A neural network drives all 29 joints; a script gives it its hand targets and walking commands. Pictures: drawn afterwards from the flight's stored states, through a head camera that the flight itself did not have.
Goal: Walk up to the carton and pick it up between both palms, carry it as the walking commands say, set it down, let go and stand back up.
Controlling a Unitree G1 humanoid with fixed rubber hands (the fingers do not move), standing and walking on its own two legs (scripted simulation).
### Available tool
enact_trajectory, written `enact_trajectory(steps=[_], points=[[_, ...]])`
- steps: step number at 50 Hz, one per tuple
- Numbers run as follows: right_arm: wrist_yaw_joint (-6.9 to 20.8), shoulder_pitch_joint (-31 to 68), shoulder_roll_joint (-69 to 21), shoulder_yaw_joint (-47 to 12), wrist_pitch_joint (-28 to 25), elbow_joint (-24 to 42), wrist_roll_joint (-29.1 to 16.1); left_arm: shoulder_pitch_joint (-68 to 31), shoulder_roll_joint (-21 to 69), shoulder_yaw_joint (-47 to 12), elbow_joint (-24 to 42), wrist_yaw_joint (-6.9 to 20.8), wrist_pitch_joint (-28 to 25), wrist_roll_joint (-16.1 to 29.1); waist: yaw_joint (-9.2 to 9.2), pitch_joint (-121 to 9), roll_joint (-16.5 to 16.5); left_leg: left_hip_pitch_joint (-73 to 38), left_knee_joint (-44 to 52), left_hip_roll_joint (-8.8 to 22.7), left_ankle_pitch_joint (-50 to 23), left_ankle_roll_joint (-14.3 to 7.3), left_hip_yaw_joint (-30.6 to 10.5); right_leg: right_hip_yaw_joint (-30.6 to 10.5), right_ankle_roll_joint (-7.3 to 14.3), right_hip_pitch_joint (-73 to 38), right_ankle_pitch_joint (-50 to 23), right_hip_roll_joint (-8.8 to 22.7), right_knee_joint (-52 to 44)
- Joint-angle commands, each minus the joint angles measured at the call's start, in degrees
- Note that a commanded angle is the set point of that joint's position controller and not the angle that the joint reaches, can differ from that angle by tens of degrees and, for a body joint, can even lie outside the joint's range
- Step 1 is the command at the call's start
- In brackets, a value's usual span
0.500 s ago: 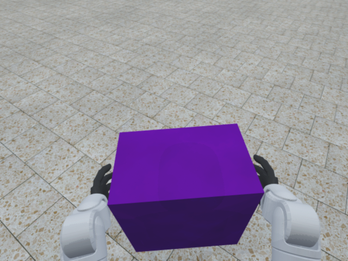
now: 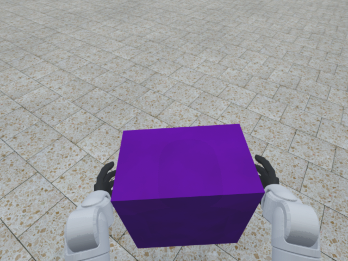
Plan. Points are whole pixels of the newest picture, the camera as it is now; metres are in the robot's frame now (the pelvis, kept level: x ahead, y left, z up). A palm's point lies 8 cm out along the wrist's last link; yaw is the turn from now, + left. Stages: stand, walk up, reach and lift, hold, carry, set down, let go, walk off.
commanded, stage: carry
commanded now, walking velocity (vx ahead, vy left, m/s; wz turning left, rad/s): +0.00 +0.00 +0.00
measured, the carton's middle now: (184, 191) +0.29 +0.00 +0.02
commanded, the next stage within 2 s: hold in 1.06 s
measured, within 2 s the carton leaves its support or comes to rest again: neither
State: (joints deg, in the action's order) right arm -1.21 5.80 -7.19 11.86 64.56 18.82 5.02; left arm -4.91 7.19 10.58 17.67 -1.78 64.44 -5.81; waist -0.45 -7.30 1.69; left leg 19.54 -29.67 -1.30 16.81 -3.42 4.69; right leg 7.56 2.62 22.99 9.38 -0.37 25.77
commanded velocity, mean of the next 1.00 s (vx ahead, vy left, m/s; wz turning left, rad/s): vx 0.00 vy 0.00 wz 0.00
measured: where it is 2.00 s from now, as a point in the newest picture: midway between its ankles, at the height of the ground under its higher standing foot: outside the picture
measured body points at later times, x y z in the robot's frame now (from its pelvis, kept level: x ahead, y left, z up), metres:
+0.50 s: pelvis +0.00 +0.00 +0.00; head +0.00 +0.01 +0.45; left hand +0.28 +0.16 +0.04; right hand +0.28 -0.18 +0.06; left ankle -0.02 +0.07 -0.74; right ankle +0.04 -0.09 -0.74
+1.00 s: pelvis +0.00 -0.01 +0.00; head -0.01 +0.01 +0.45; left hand +0.27 +0.16 +0.03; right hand +0.27 -0.18 +0.06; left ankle -0.02 +0.07 -0.74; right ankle +0.04 -0.09 -0.74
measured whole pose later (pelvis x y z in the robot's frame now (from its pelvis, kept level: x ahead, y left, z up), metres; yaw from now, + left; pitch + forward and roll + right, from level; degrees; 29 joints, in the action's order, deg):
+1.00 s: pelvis +0.00 -0.01 +0.00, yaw +0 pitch +5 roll -1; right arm -0.8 5.0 -7.2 12.6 56.4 11.0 5.0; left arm -4.2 7.2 10.6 10.0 -1.8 56.8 -6.3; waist -0.9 -7.9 1.7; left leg 19.2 -31.5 -1.1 17.6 -3.5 4.7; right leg 7.6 3.0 23.2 10.7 -0.3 28.5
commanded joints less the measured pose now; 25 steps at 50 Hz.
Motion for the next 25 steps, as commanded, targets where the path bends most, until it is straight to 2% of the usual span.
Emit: enact_trajectory(steps=[1,2,3,4,5,6,7,8,9,10,11,12,13,14,15,16,17,18,19,20,21,22,23,24,25], points=[[10.7,27.0,-35.6,-41.2,-1.8,4.2,-18.7,-28.4,38.6,-42.3,5.1,10.2,-1.3,19.0,-0.77,-17.9,-5.9,-9.1,1.8,8.8,-25.1,0.1,-5.2,-7.5,0.1,-12.2,-13.9,6.9,4.1],[11.0,26.6,-36.2,-40.1,-2.2,1.3,-18.2,-31.4,36.7,-41.5,5.9,10.0,-1.9,18.6,-0.77,-17.3,-6.4,-9.9,0.9,9.2,-27.5,-0.3,-5.7,-7.2,0.2,-11.9,-12.4,6.4,4.2],[10.8,26.0,-35.7,-39.6,-2.1,2.0,-17.7,-28.1,37.3,-41.2,3.6,9.8,-1.5,17.5,-0.82,-17.7,-6.8,-11.4,0.3,9.3,-29.5,-0.4,-5.3,-6.9,0.3,-10.7,-12.3,6.4,4.8],[10.8,24.7,-35.1,-37.1,-2.8,-3.1,-15.5,-27.5,37.1,-38.8,-1.6,9.9,-2.3,16.0,-0.87,-17.3,-5.3,-10.8,1.1,9.5,-30.7,-0.5,-5.9,-6.4,0.0,-10.9,-10.2,6.1,5.6],[10.9,25.5,-34.5,-38.1,-3.3,0.1,-15.9,-25.6,37.7,-39.3,0.2,10.0,-2.7,15.5,-0.64,-18.3,-6.2,-11.0,0.4,9.6,-28.1,-0.3,-4.9,-6.4,-0.3,-10.7,-9.2,6.3,4.1],[11.1,24.7,-33.9,-35.6,-4.3,-4.8,-14.3,-25.9,35.3,-37.0,-3.3,10.0,-3.8,13.6,-0.66,-16.5,-7.8,-9.3,1.5,9.5,-25.9,-0.3,-5.3,-6.5,-0.2,-10.6,-7.6,6.5,5.0],[11.1,25.0,-35.2,-38.0,-4.3,-2.2,-15.6,-30.3,36.6,-39.4,2.2,10.2,-4.2,16.7,-0.61,-16.4,-3.6,-6.9,1.5,9.0,-20.7,-0.2,-5.5,-7.6,-0.1,-12.4,-9.6,7.1,3.6],[10.9,23.4,-35.4,-37.4,-4.1,-4.6,-14.8,-28.8,35.9,-38.6,1.0,10.0,-4.2,15.2,-0.74,-13.7,-3.4,-5.3,1.5,8.5,-16.1,-0.1,-5.4,-7.6,-0.1,-11.8,-10.3,7.6,2.9],[10.9,23.6,-34.5,-38.9,-4.2,-1.5,-15.5,-26.2,36.5,-39.6,1.8,9.8,-4.1,15.6,-0.69,-15.6,-3.4,-5.7,1.4,8.4,-14.7,-0.3,-5.3,-8.6,0.3,-12.1,-12.3,8.2,2.1],[10.8,26.2,-35.6,-41.6,-3.7,2.9,-18.0,-28.3,38.0,-41.7,4.9,9.7,-3.6,17.9,-0.78,-15.9,-2.0,-5.3,2.4,8.6,-15.4,-0.1,-6.5,-8.2,0.5,-12.8,-11.7,8.0,3.2],[11.0,26.2,-35.0,-37.6,-4.1,-3.4,-15.0,-27.3,36.4,-37.7,-1.6,9.8,-4.0,14.3,-0.63,-15.2,-2.6,-6.6,2.1,8.7,-12.3,-0.3,-5.9,-8.7,0.6,-11.0,-10.8,8.2,1.7],[10.8,24.2,-35.4,-38.3,-4.4,-2.7,-15.2,-26.6,37.4,-38.7,-0.3,10.1,-4.2,15.2,-0.51,-16.8,-2.9,-6.0,1.8,7.4,-8.4,-0.2,-4.8,-9.9,1.0,-13.0,-11.6,9.4,1.0],[10.8,27.8,-36.1,-42.1,-4.1,5.3,-18.9,-27.2,38.8,-42.4,5.0,9.8,-3.5,17.9,-0.75,-16.6,-5.8,-7.4,3.0,7.9,-13.9,-0.1,-5.6,-8.5,1.1,-11.5,-12.1,8.9,3.4],[10.7,23.4,-34.8,-38.6,-4.4,-2.5,-15.3,-26.0,35.9,-38.5,0.9,9.9,-4.3,14.9,-0.69,-15.7,-3.0,-6.6,2.4,8.5,-14.0,-0.1,-6.3,-8.9,0.8,-12.3,-10.2,7.9,2.2],[11.0,25.8,-34.4,-37.9,-5.2,-3.5,-15.3,-27.8,35.4,-37.9,-0.8,9.7,-5.0,14.2,-0.57,-14.7,-6.2,-7.0,3.3,9.3,-17.0,-0.3,-7.1,-8.6,0.9,-11.1,-8.8,7.6,3.2],[11.0,22.7,-33.8,-36.9,-5.3,-5.8,-13.9,-25.9,35.1,-37.2,-1.7,9.6,-5.3,13.1,-0.58,-16.5,-4.5,-8.2,2.8,9.3,-17.9,-0.6,-6.6,-8.2,0.4,-11.3,-8.2,7.5,2.5],[10.9,24.3,-34.6,-39.2,-5.7,-0.8,-16.1,-23.8,36.0,-38.7,-0.2,9.3,-5.3,14.1,-0.62,-17.1,-5.8,-8.9,1.9,9.5,-20.0,-0.2,-5.8,-7.7,0.7,-11.1,-8.4,7.3,3.4],[10.9,26.4,-35.4,-38.8,-5.5,-1.8,-16.2,-26.7,37.0,-38.8,-0.8,9.5,-5.2,14.6,-0.45,-15.8,-4.9,-9.3,1.8,9.3,-20.1,-0.2,-5.5,-8.3,0.7,-9.6,-10.2,7.4,3.7],[11.0,25.5,-34.8,-38.0,-6.4,-1.7,-15.2,-23.8,36.8,-37.9,-1.8,9.7,-5.9,13.4,-0.51,-17.8,-5.0,-10.2,0.9,9.3,-22.2,0.1,-5.4,-8.5,0.8,-10.5,-12.4,7.5,4.0],[11.0,21.9,-34.6,-37.4,-6.9,-2.7,-14.8,-23.6,36.1,-37.9,-0.6,9.8,-6.5,14.2,-0.52,-18.8,-6.5,-11.6,0.7,9.3,-23.9,-0.4,-5.8,-8.3,1.5,-10.2,-11.7,6.9,4.5],[10.9,23.4,-36.8,-40.8,-6.2,0.1,-17.1,-28.3,37.8,-41.5,4.9,9.7,-6.3,17.3,-0.64,-17.4,-5.0,-10.1,0.7,9.6,-25.4,-0.3,-5.7,-7.4,0.8,-10.8,-11.0,6.8,4.6],[11.0,24.7,-34.3,-37.4,-6.5,-3.4,-14.7,-26.9,36.2,-38.2,-0.9,9.7,-6.5,14.3,-0.61,-16.6,-6.7,-10.7,1.0,9.8,-26.2,-0.5,-5.6,-7.3,0.5,-9.6,-9.4,6.3,4.9],[10.8,24.7,-34.5,-39.5,-5.8,-0.2,-16.4,-27.5,35.6,-39.9,3.1,9.4,-5.7,15.6,-0.83,-17.0,-5.3,-12.2,0.7,10.2,-28.1,-0.7,-5.5,-6.7,0.4,-9.4,-9.3,6.4,4.6],[11.0,23.8,-33.7,-35.7,-6.8,-6.7,-13.1,-24.0,35.4,-36.1,-5.7,9.8,-6.4,11.8,-0.76,-16.7,-6.2,-11.1,0.5,10.3,-25.7,-0.3,-4.8,-6.8,0.5,-10.0,-8.6,6.2,4.2],[11.1,23.5,-34.5,-39.4,-6.5,-1.5,-15.9,-23.8,35.8,-39.1,-0.1,9.6,-6.1,14.1,-0.52,-16.3,-5.8,-8.2,0.9,9.1,-19.0,0.0,-4.4,-8.4,0.6,-11.2,-10.0,7.4,3.3]])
